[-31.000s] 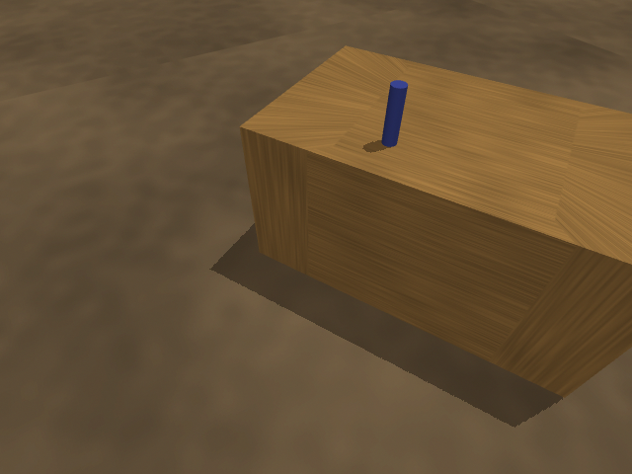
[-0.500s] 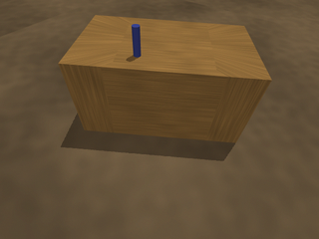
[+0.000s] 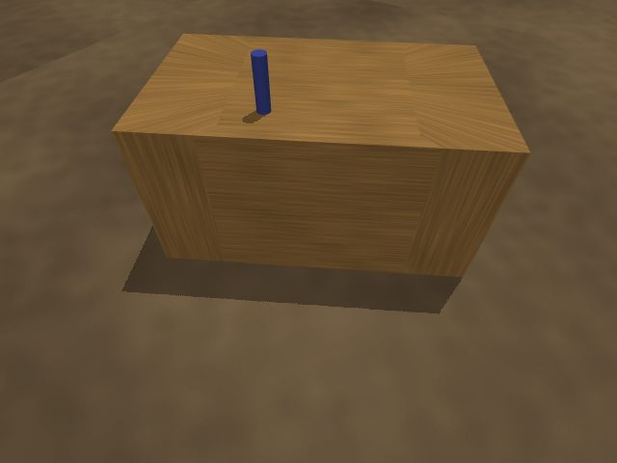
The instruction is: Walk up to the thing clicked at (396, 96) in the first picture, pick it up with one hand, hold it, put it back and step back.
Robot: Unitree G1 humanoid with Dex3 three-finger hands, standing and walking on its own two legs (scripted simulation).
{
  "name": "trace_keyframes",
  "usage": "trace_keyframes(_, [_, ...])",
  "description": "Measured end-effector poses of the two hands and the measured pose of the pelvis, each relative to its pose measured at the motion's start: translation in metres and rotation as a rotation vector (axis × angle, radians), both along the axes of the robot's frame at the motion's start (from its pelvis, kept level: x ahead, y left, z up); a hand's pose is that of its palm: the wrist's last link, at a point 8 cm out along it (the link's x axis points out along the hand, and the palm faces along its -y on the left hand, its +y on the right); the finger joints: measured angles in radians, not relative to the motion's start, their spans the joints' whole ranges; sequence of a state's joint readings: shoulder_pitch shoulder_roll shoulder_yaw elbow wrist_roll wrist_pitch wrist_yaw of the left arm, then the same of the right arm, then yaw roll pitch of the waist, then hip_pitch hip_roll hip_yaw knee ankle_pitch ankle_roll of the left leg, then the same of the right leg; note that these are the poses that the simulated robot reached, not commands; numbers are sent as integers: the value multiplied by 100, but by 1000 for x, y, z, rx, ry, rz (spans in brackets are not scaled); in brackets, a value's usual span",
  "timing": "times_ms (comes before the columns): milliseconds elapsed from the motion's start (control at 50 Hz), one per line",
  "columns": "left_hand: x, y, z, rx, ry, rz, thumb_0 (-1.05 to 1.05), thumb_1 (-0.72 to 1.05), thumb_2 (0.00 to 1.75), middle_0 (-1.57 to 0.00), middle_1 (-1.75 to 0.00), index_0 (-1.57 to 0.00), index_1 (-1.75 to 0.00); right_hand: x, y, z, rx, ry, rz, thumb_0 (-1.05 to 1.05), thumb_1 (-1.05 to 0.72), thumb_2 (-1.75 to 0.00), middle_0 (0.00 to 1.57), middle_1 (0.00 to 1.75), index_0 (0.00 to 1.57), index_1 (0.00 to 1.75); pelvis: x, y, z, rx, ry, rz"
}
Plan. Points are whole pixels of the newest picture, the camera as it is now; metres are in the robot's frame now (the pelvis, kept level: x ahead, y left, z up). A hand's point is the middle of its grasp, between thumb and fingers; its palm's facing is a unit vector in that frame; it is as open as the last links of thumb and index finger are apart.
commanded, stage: step back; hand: left
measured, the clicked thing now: (261, 83) +1.13 +0.17 -0.07
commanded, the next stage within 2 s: stand in 0.38 s
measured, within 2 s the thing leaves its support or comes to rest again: neither
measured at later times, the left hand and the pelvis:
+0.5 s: hand out of the picture +0.13 +0.24 -0.14, palm faces -0.04 -0.94 -0.35, open 7.4 cm; pelvis +0.02 -0.01 +0.02, yaw -1 degrees
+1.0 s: hand out of the picture +0.08 +0.23 -0.14, palm faces -0.04 -0.94 -0.34, open 7.4 cm; pelvis +0.00 -0.02 +0.02, yaw -1 degrees
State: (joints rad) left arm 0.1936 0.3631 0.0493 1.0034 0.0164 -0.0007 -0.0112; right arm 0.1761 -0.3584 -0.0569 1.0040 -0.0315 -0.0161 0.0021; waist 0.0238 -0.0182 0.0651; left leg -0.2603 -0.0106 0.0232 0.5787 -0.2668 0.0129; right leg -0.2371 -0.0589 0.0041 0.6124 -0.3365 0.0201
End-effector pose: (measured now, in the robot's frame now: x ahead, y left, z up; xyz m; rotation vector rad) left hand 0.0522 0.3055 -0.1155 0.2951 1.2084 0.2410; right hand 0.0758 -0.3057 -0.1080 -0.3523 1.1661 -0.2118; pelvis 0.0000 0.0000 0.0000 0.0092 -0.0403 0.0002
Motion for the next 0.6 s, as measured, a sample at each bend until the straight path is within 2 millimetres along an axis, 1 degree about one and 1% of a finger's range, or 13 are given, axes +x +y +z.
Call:
trace_keyframes(80, [21,3,0,-5,-9,-18,1,91,90,-20,-29,-20,-30,10,12,1,25,12,-8,1,-91,-90,21,30,20,30,9,1,3,-16,8,-10])
trace_keyframes(160, [41,1,2,-5,-25,-38,1,91,90,-20,-29,-20,-30,26,20,3,41,-5,-11,1,-91,-90,21,30,20,30,17,1,6,-18,14,-14])
trace_keyframes(240, [58,-1,6,3,-39,-55,1,91,90,-20,-29,-20,-30,39,21,4,50,-28,-20,1,-91,-90,21,30,20,30,20,1,8,-14,16,-18])
trace_keyframes(320, [71,-4,11,11,-57,-69,1,91,90,-20,-29,-20,-30,47,18,5,53,-43,-32,1,-91,-90,21,30,20,30,20,0,9,-11,13,-21])
trace_keyframes(380, [76,-7,14,14,-62,-79,1,91,90,-20,-29,-20,-30,49,15,5,53,-47,-38,1,-91,-90,21,30,20,30,20,-1,10,-10,12,-25])
trace_keyframes(440, [77,-12,16,8,-58,-81,1,91,90,-20,-29,-20,-30,48,12,7,57,-43,-39,1,-91,-90,21,30,20,30,20,-3,13,-8,8,-21])
trace_keyframes(520, [72,-19,17,-4,-45,-85,1,91,90,-20,-29,-20,-30,40,6,9,57,-29,-44,1,-91,-90,21,30,20,30,19,-6,16,-7,4,-18])
trace_keyframes(600, [64,-25,17,-14,-29,-85,1,91,90,-20,-29,-20,-30,30,1,9,55,-9,-50,1,-91,-90,21,30,20,30,16,-10,18,-7,-2,-16])
